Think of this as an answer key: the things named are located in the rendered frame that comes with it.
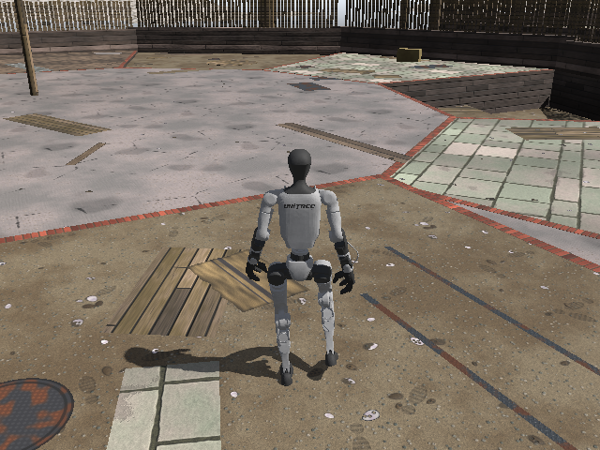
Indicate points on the robot left upper arm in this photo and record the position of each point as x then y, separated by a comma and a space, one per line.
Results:
270, 198

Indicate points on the robot right forearm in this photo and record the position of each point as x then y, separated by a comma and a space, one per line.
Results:
344, 254

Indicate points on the robot left foot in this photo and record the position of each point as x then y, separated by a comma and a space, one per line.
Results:
286, 378

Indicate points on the robot right upper arm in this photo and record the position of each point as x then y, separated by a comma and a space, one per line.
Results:
330, 199

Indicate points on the robot left forearm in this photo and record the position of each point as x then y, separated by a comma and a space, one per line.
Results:
255, 249

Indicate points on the robot left hand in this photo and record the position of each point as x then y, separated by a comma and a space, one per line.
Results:
258, 268

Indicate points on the robot right hand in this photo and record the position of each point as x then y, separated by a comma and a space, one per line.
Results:
349, 278

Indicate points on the robot foot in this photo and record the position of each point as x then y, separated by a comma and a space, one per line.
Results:
286, 378
331, 359

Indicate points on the robot right foot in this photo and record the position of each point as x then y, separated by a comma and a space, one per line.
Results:
331, 359

